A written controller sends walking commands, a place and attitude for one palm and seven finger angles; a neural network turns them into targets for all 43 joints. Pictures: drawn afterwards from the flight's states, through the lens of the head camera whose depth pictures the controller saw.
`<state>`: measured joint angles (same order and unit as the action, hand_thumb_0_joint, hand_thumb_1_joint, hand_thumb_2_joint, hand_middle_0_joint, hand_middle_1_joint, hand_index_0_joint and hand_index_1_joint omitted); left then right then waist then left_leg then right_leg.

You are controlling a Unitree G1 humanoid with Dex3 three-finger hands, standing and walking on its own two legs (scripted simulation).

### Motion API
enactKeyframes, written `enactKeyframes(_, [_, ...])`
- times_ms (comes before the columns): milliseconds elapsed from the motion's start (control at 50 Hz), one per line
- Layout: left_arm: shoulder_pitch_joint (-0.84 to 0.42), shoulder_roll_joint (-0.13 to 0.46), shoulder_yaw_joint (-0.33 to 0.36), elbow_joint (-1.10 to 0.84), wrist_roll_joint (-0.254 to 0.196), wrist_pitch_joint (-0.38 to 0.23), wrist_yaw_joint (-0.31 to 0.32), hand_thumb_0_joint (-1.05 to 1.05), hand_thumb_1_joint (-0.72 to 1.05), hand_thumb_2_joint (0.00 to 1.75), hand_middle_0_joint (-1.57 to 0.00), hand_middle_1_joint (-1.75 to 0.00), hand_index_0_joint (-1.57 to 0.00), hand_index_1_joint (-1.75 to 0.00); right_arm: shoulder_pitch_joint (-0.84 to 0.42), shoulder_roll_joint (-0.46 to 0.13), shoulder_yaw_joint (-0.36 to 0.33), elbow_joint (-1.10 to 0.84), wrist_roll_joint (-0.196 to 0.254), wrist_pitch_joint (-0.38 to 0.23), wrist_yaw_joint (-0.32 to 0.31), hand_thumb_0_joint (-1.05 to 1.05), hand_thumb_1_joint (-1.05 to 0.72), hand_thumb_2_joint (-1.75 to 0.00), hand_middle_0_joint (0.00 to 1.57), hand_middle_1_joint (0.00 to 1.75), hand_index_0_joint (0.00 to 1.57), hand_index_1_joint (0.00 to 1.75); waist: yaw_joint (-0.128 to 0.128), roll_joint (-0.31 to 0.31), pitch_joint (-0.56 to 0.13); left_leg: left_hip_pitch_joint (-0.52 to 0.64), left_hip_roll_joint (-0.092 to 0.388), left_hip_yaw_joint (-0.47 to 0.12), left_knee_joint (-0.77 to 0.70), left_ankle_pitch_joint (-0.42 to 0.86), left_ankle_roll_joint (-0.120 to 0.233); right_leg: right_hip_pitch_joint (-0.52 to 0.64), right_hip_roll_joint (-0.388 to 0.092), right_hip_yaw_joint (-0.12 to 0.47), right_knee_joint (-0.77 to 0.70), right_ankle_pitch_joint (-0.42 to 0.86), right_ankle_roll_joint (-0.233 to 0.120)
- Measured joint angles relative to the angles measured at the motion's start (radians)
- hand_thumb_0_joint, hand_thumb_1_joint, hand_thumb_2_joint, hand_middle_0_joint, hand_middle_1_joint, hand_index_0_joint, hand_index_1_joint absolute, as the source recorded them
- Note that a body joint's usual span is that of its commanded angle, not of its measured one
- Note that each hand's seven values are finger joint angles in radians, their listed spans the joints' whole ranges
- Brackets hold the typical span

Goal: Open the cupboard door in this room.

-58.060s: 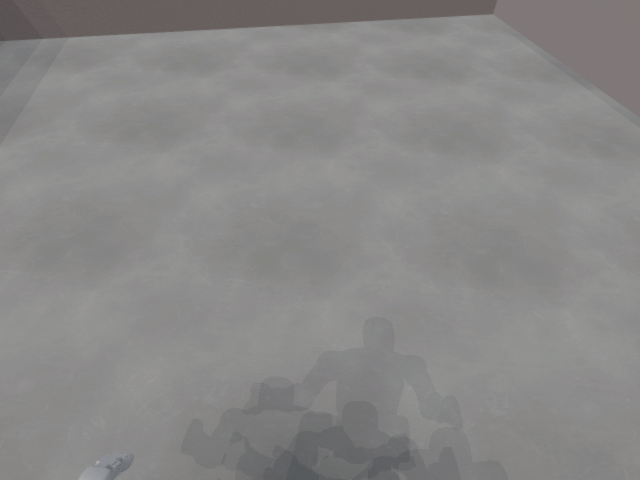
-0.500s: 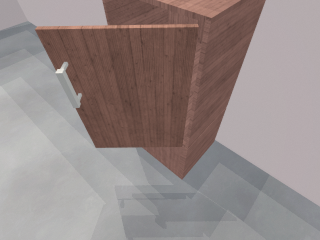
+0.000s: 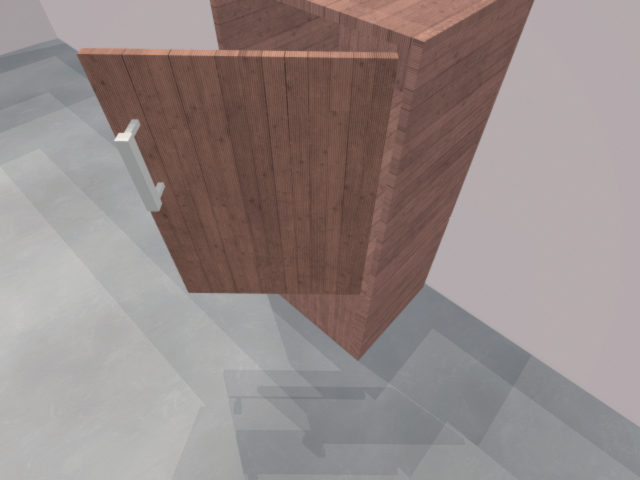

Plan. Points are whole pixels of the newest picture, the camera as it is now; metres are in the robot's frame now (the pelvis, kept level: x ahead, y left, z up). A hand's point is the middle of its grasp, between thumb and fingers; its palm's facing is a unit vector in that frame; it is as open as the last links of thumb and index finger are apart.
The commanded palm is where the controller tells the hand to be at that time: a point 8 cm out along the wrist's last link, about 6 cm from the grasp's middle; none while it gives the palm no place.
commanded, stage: look again from close up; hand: left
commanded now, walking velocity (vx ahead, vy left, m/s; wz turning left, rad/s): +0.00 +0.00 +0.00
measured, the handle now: (144, 167) +0.54 +0.32 +0.07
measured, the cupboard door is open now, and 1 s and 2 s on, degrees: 42 42 42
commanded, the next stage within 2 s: shuffle to correct the standing spot in 0.48 s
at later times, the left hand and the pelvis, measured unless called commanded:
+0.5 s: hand out of the picture +0.03 +0.21 -0.17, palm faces +0.01 -0.97 -0.24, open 7.4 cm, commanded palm none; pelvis -0.01 +0.01 +0.00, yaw +0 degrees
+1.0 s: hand out of the picture +0.01 +0.25 -0.19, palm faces +0.06 -0.97 -0.22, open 7.4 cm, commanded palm none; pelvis -0.01 +0.06 -0.01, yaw +0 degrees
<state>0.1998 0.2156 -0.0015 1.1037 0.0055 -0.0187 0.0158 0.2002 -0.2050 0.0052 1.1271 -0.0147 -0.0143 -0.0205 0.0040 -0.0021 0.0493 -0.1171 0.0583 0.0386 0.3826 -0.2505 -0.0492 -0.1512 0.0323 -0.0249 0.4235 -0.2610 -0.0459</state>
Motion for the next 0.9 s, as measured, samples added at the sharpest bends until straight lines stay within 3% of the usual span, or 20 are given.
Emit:
enactKeyframes(640, [-0.004, 0.007, 0.003, 0.007, 0.002, -0.001, -0.001, 0.0, 0.9, 0.9, -0.2, -0.3, -0.21, -0.3, 0.0, 0.004, -0.002, 0.011, 0.0, -0.007, 0.003, 0.0, -0.91, -0.9, 0.2, 0.3, 0.2, 0.3, 0.002, -0.009, -0.001, -0.005, -0.022, 0.005, -0.007, 0.016, 0.021, -0.002, -0.021, 0.005, -0.012, 0.019, 0.021])
enactKeyframes(900, [0.037, -0.025, 0.027, -0.025, 0.008, 0.024, 0.012, 0.0, 0.9, 0.9, -0.2, -0.3, -0.21, -0.3, 0.048, 0.013, -0.02, -0.039, -0.002, 0.032, 0.007, 0.0, -0.91, -0.9, 0.2, 0.3, 0.2, 0.3, 0.015, -0.006, -0.012, -0.059, -0.053, 0.01, 0.097, -0.041, 0.049, -0.045, -0.056, 0.012, 0.071, -0.026, 0.049])
